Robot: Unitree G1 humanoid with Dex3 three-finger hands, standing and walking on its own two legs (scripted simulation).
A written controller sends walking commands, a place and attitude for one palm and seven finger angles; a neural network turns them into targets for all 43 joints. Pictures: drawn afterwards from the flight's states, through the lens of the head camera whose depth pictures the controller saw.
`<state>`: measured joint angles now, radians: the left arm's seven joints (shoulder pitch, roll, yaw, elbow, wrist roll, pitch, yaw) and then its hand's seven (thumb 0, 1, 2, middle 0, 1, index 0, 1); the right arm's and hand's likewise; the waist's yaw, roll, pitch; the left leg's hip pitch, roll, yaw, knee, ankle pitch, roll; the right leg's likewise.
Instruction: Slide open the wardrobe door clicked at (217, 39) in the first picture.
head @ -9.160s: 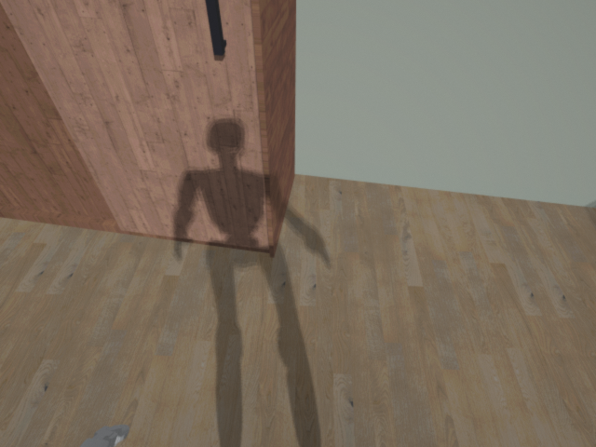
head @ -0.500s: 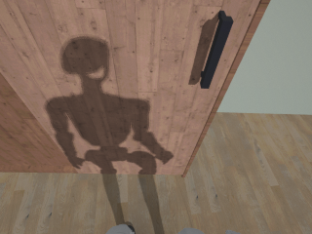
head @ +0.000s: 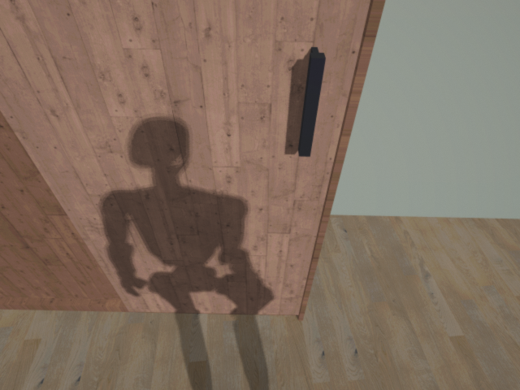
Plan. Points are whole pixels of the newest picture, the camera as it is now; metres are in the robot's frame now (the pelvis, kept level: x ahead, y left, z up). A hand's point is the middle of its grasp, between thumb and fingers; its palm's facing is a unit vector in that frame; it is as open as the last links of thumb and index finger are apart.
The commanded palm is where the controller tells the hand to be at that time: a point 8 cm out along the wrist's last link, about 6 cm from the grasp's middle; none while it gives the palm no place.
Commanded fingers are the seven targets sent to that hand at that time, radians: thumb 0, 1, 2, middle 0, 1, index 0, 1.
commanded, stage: come to a stop and stand still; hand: right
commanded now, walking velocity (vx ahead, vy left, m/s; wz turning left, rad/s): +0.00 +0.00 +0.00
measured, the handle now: (309, 104) +0.54 -0.07 +0.20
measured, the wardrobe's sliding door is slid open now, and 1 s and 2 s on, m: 0.00 0.00 0.00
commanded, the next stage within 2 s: look again from close up in 0.60 s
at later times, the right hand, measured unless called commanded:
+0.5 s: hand out of the picture +0.01 -0.20 -0.16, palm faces +0.02 +0.98 -0.21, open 7.4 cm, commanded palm none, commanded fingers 0.00 -0.90 -0.90 0.20 0.30 0.20 0.30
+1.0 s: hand out of the picture -0.03 -0.20 -0.17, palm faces +0.03 +0.98 -0.19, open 7.4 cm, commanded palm none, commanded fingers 0.00 -0.90 -0.90 0.20 0.30 0.20 0.30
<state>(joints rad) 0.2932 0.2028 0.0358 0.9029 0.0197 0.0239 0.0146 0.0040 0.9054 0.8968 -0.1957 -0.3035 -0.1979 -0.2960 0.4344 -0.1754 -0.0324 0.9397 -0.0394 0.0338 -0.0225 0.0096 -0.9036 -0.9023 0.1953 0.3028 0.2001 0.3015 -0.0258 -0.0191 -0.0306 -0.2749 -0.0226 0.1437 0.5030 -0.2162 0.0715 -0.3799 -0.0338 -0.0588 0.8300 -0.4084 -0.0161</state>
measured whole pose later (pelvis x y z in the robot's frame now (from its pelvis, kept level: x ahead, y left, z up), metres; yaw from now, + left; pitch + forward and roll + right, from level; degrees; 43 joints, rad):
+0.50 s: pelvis +0.00 -0.03 +0.01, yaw +0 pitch -2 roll +0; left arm 0.36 0.13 0.01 1.08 0.01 -0.02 0.02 0.00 0.90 0.90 -0.20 -0.30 -0.20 -0.30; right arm 0.34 -0.15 0.00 1.02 -0.02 0.00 -0.04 0.01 -0.91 -0.90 0.19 0.30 0.20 0.30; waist 0.01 -0.01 -0.01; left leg -0.23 0.03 0.10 0.44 -0.17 0.01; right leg -0.20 0.03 -0.12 0.44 -0.21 -0.07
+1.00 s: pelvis -0.01 -0.03 +0.01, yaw +0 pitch -2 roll +0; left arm 0.31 0.16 0.02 1.10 0.01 -0.01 0.01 0.00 0.91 0.90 -0.20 -0.30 -0.20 -0.30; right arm 0.36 -0.15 0.00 1.07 -0.03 -0.01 -0.04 0.01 -0.90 -0.90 0.20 0.30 0.20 0.30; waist 0.00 0.00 0.01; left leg -0.25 0.03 0.11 0.43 -0.16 0.01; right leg -0.22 0.03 -0.11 0.44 -0.20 -0.07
